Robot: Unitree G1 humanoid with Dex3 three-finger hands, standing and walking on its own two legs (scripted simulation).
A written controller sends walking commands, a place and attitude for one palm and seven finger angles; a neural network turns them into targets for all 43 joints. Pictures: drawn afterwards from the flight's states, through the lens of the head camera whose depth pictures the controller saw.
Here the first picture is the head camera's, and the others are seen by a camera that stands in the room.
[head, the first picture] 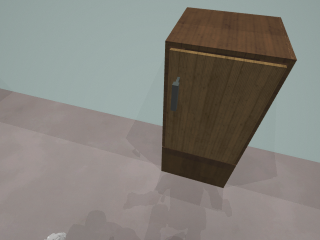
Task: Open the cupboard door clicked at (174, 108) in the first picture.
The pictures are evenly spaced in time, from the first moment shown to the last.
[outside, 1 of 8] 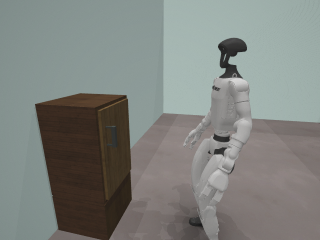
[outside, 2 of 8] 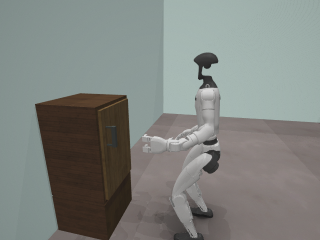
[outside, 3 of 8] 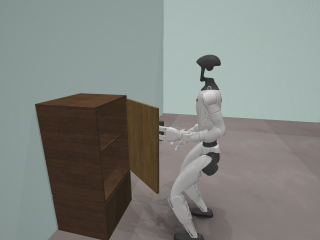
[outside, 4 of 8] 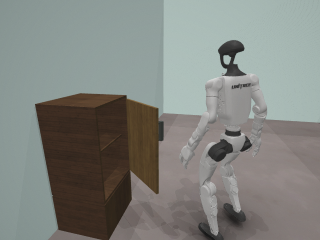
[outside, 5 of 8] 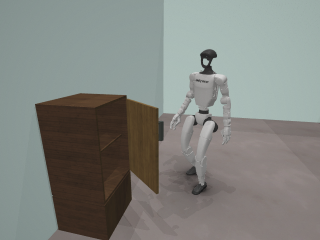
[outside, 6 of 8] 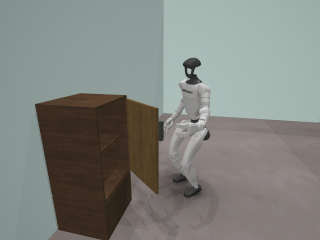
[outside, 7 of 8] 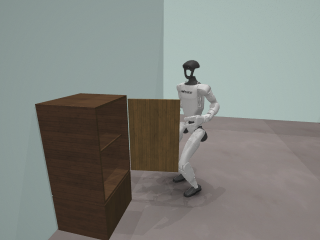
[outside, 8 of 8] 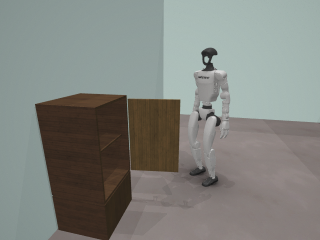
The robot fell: no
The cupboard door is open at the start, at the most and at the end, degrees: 0 99 99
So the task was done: yes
